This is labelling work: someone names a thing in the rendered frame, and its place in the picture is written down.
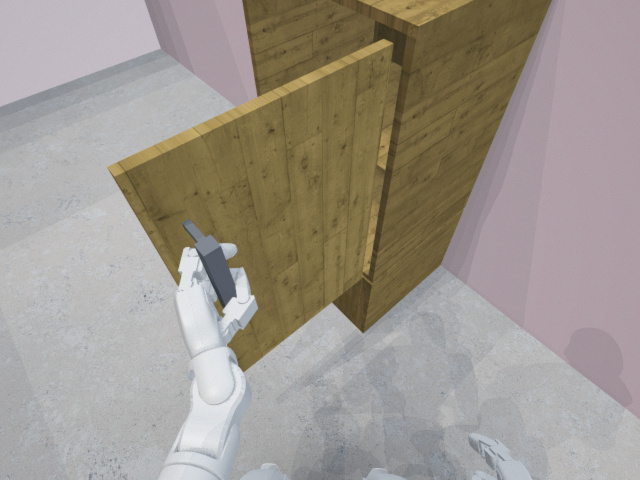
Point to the right robot hand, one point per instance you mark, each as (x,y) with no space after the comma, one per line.
(498,457)

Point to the robot shin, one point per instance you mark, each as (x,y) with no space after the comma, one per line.
(269,466)
(377,470)

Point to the cupboard door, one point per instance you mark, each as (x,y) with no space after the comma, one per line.
(287,177)

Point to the left robot forearm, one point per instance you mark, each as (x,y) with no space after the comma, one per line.
(208,441)

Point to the robot left shin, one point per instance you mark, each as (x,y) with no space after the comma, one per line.
(269,466)

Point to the left robot hand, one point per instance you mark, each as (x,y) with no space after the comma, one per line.
(196,313)

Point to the handle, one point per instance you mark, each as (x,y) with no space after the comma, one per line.
(214,262)

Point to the robot right shin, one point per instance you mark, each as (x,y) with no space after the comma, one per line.
(377,470)

